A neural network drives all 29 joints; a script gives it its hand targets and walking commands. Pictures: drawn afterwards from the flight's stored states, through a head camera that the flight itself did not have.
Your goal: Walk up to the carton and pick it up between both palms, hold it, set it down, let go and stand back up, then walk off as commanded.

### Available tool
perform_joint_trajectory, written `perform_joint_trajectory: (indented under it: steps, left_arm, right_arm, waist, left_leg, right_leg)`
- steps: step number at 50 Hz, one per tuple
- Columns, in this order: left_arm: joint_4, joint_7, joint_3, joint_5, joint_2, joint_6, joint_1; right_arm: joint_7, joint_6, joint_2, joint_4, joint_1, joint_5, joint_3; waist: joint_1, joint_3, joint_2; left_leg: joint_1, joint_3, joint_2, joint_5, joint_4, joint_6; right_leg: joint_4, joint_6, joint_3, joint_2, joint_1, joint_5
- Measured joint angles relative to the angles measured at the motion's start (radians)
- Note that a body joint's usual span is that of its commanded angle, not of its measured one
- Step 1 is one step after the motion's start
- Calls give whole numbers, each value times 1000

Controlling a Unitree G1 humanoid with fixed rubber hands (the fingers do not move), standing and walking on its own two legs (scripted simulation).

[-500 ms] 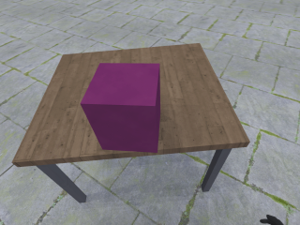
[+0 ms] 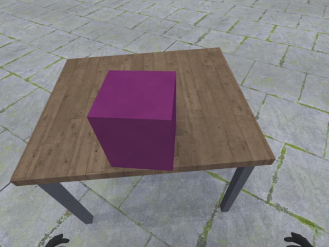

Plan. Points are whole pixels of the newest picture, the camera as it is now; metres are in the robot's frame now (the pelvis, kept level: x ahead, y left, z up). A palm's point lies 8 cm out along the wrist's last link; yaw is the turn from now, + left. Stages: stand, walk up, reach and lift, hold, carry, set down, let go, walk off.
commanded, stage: walk up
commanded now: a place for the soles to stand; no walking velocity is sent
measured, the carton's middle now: (141, 121) +0.50 +0.09 -0.01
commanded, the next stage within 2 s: none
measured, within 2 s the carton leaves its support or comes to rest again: neither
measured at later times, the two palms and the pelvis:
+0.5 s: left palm out of the picture +0.09 +0.43 -0.10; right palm out of the picture +0.09 -0.22 -0.08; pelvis +0.00 +0.10 -0.01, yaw +1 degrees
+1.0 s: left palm out of the picture +0.12 +0.37 -0.08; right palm out of the picture +0.12 -0.26 -0.09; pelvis +0.03 +0.05 -0.01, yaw +0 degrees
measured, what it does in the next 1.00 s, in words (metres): steps on the spot: left foot, then right foot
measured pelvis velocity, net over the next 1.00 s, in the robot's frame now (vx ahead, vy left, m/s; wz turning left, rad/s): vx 0.03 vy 0.05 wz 0.00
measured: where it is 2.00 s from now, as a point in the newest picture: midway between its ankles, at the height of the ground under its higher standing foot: outside the picture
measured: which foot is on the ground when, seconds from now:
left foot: down 0.00-0.02, up 0.04-0.28, down 0.30-1.00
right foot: down 0.00-0.30, up 0.32-0.72, down 0.74-1.00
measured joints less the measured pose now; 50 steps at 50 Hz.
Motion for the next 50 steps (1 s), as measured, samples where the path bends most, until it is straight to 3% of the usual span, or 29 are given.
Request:
perform_joint_trajectory:
  steps: [6,12,15,19,22,25,28,35,38,42,45,48,50]
  left_arm:
    - [0,13,0,0,19,-24,26]
    - [1,23,6,0,60,-20,73]
    - [1,23,10,0,80,-3,66]
    - [1,24,12,0,63,24,46]
    - [2,16,12,0,61,39,49]
    - [4,6,13,0,61,56,58]
    - [8,2,15,0,60,71,59]
    - [9,-1,15,0,52,72,59]
    - [9,-1,14,0,44,53,63]
    - [9,-1,13,0,19,27,63]
    - [10,-1,12,0,19,15,62]
    - [10,-1,12,0,21,15,58]
    - [10,-1,12,0,18,20,49]
  right_arm:
    - [15,44,0,0,-2,-1,-10]
    - [35,50,-1,-1,-2,-1,-21]
    - [35,29,-4,0,5,0,-35]
    - [35,22,1,17,37,-1,-25]
    - [31,10,1,18,42,-1,-25]
    - [24,-7,1,18,44,-1,-25]
    - [15,-20,1,18,45,-1,-25]
    - [7,-25,1,19,45,-1,-24]
    - [7,-13,1,19,34,-1,-24]
    - [7,1,0,19,30,-1,-17]
    - [7,1,0,19,30,-1,-17]
    - [7,-4,-1,20,32,-1,-17]
    - [6,-10,0,22,32,-1,-11]
  waist:
    - [1,1,1]
    - [0,0,12]
    - [-2,0,14]
    - [-1,2,-12]
    - [0,1,-13]
    - [0,1,-15]
    - [0,0,-21]
    - [0,0,-22]
    - [0,1,-11]
    - [0,0,-6]
    - [-1,0,-6]
    - [-1,-1,-3]
    - [-1,0,-10]
  left_leg:
    - [-122,1,-16,-125,215,45]
    - [-178,-1,20,-117,204,42]
    - [-123,0,21,5,109,34]
    - [-127,18,-3,18,135,43]
    - [-125,19,9,16,114,59]
    - [-124,19,12,19,109,48]
    - [-124,19,10,17,105,45]
    - [-124,20,11,10,105,29]
    - [-125,16,27,6,112,11]
    - [-127,16,11,-121,146,31]
    - [-124,15,-2,-137,141,36]
    - [-64,14,-6,-32,52,47]
    - [-43,14,-7,20,41,21]
  right_leg:
    - [-6,0,2,-33,8,2]
    - [-10,5,4,-72,24,-4]
    - [98,4,21,-82,-20,-79]
    - [304,4,65,-44,-111,-202]
    - [338,4,43,-27,-158,-159]
    - [346,4,44,-27,-173,-85]
    - [342,4,50,-27,-174,-55]
    - [174,4,27,-27,-95,-122]
    - [66,8,5,-15,-52,-15]
    - [44,7,9,-13,-42,-15]
    - [26,5,14,-15,-45,-7]
    - [48,5,9,-10,-45,-24]
    - [82,7,8,-14,-44,-42]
